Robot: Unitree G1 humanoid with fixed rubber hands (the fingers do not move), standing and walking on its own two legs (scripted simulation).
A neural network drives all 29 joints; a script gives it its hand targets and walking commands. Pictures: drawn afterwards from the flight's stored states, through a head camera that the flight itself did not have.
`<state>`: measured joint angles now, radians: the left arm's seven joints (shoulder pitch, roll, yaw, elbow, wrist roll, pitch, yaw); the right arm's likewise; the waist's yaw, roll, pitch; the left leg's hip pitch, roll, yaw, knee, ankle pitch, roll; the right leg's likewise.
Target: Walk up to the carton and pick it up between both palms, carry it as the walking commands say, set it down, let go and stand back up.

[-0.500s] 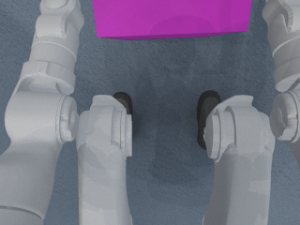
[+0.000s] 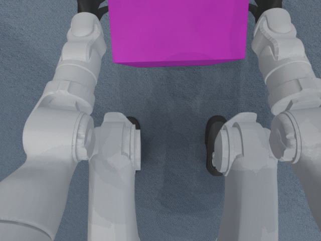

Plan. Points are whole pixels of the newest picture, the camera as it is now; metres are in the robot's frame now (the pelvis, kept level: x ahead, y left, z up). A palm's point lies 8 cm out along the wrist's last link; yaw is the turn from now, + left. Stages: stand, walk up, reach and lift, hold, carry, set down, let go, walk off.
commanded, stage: reach and lift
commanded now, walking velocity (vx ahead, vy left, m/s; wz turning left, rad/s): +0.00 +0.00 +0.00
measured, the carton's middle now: (174, 27) +0.51 +0.00 -0.24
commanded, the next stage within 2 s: none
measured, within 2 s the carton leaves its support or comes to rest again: leaves its support in 0.72 s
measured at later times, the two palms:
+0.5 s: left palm (96, 8) +0.53 +0.16 -0.18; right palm (259, 2) +0.53 -0.16 -0.18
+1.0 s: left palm out of the picture +0.54 +0.16 -0.16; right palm out of the picture +0.55 -0.16 -0.15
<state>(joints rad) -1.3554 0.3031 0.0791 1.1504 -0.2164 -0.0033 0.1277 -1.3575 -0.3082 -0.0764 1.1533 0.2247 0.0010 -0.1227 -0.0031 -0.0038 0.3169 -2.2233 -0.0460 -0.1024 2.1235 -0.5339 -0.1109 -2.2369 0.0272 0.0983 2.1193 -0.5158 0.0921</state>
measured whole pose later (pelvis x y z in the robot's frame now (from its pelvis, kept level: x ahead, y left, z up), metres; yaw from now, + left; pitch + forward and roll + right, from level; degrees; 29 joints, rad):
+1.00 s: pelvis -0.01 +0.00 -0.01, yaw +0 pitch +29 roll +1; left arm -1.46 0.32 0.16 0.93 -0.13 0.20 0.14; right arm -1.49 -0.28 -0.17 0.92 0.12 0.19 -0.14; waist -0.02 -0.02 0.54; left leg -2.13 -0.10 -0.12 2.16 -0.53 -0.14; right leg -2.14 0.09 0.13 2.16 -0.52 0.12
